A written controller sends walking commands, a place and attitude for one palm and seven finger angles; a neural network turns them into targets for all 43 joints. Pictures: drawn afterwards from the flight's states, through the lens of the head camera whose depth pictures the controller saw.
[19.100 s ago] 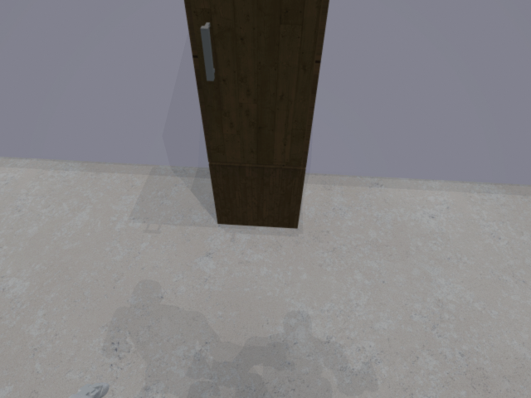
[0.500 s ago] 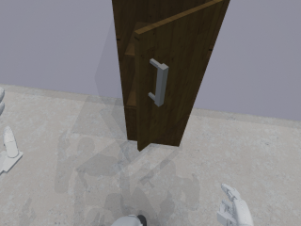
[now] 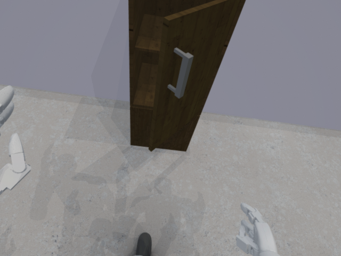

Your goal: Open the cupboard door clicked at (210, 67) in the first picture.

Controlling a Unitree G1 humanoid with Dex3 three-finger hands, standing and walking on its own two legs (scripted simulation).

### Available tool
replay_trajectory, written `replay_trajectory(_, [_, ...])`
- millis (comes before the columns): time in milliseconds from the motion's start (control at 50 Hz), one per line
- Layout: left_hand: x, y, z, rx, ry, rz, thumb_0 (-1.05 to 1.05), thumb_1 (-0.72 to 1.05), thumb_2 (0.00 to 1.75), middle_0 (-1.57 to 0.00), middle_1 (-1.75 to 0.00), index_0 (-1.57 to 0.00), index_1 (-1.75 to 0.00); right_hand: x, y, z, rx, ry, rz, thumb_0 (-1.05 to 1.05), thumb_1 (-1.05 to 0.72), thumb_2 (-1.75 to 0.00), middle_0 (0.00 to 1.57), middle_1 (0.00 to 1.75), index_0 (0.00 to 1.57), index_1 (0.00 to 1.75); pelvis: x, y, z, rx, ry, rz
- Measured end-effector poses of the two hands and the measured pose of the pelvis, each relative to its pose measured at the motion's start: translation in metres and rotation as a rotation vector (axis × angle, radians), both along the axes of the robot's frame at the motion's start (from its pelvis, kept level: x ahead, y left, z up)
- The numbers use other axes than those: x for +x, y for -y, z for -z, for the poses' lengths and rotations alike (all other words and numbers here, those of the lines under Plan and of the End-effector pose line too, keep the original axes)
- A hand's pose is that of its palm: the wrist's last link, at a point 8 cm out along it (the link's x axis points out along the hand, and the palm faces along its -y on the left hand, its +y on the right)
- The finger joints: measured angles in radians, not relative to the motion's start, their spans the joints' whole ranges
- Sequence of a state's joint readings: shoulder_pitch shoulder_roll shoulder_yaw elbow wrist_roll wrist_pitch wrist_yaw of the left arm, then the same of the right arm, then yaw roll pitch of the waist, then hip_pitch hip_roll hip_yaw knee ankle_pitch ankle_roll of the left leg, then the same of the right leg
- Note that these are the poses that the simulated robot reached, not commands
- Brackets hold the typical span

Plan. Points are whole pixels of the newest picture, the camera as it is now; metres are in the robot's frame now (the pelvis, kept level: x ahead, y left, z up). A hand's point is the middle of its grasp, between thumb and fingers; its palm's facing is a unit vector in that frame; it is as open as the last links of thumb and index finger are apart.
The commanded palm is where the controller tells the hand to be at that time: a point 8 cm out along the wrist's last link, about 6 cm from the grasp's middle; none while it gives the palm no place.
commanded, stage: stop stepping back and stand still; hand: left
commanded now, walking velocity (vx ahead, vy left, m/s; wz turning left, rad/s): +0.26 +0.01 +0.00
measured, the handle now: (178, 74) +0.59 +0.03 +0.09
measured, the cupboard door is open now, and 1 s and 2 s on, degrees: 49 49 49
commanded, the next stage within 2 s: let the arm hang, fingers relaxed in 0.98 s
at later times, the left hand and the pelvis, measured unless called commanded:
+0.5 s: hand out of the picture +0.07 +0.26 +0.17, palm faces +0.25 -0.79 -0.56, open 7.4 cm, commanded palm +0.04 +0.32 +0.17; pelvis -0.12 +0.03 -0.02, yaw -5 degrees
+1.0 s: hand out of the picture +0.05 +0.31 +0.19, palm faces +0.43 -0.73 -0.53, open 7.5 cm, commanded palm -0.01 +0.35 +0.17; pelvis -0.15 +0.06 -0.01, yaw -1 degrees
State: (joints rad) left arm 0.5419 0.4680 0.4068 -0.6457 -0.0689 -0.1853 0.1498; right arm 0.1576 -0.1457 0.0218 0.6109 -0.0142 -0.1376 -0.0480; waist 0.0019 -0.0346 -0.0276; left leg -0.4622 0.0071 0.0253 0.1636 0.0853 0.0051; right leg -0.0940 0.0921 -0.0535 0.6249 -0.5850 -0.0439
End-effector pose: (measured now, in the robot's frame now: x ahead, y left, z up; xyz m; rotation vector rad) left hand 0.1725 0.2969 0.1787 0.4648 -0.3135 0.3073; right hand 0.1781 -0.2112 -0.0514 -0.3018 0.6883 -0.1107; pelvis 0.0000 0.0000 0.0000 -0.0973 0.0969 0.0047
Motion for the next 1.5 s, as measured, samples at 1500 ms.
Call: replay_trajectory(1500, [-0.240,0.028,0.316,-0.503,-1.405,-0.182,-0.07,0.98,0.89,-0.21,-0.30,-0.21,-0.30,-0.284,-0.028,0.096,0.100,-0.637,0.126,0.01,-0.90,-0.90,0.20,0.30,0.20,0.30,-0.130,-0.045,0.007,0.104,0.102,-0.051])
